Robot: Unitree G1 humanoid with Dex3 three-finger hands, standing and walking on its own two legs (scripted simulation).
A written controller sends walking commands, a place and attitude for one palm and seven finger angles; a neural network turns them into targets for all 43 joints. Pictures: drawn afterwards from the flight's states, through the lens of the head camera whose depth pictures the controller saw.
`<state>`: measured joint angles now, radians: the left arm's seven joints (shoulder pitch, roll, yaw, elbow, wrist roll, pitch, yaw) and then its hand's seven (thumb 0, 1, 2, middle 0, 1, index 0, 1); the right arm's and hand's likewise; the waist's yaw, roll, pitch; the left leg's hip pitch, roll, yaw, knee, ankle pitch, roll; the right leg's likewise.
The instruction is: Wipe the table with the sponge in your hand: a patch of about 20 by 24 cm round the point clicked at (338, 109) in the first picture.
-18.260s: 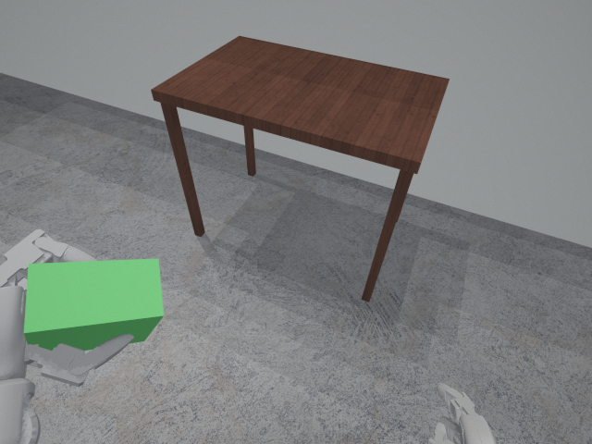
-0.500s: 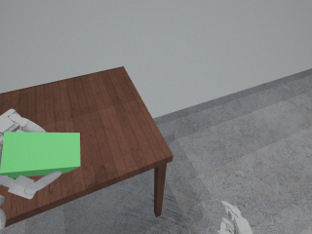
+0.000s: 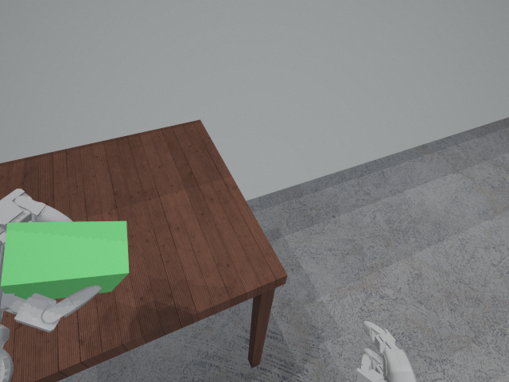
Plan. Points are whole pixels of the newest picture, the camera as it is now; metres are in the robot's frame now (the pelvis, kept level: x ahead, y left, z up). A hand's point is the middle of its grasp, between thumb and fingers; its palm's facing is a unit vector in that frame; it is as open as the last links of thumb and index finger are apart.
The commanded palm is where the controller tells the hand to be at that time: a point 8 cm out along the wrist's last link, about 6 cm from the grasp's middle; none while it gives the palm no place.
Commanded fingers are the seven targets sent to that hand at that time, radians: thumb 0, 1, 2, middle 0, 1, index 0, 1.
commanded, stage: come to a stop and stand still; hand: left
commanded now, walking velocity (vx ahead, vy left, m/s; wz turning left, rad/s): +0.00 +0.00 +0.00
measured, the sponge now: (84, 261) +0.22 +0.22 +0.15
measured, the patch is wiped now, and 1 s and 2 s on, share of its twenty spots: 0.00 0.00 0.00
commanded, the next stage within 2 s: look again from close up in 0.84 s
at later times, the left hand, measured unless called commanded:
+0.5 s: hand (27, 246) +0.23 +0.29 +0.16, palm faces +0.34 -0.83 -0.44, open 10.2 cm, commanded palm +0.16 +0.31 +0.18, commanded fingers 0.00 0.10 1.30 -1.20 -1.60 -1.20 -1.60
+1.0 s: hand (13, 254) +0.22 +0.30 +0.16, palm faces +0.36 -0.86 -0.37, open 10.2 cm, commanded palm +0.16 +0.33 +0.18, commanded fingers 0.00 0.10 1.30 -1.20 -1.60 -1.20 -1.60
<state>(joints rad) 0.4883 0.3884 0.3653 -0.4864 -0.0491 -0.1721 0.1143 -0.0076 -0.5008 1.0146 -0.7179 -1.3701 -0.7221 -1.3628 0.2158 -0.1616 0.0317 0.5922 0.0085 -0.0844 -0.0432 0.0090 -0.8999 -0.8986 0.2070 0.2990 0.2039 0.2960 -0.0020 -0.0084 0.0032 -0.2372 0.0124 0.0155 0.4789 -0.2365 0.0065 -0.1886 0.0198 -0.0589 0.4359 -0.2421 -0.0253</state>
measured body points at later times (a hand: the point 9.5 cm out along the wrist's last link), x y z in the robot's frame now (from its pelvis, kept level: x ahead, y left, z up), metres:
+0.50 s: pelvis +0.00 +0.03 +0.00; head +0.04 +0.06 +0.45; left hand +0.21 +0.33 +0.18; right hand +0.15 -0.21 -0.08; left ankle +0.01 +0.11 -0.74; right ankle -0.01 -0.10 -0.74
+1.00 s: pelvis -0.01 +0.05 +0.00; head +0.01 +0.08 +0.45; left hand +0.19 +0.34 +0.18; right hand +0.17 -0.17 -0.07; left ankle +0.01 +0.11 -0.74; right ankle -0.01 -0.10 -0.74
